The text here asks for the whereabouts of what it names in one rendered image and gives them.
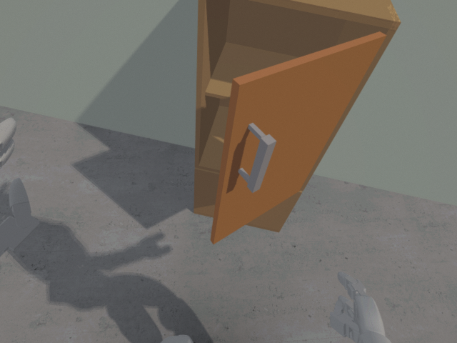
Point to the cupboard door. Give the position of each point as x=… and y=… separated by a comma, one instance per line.
x=299, y=103

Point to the robot right hand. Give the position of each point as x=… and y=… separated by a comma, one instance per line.
x=361, y=315

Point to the robot left hand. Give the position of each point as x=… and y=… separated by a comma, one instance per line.
x=13, y=231

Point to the handle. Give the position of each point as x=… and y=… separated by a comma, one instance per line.
x=263, y=156

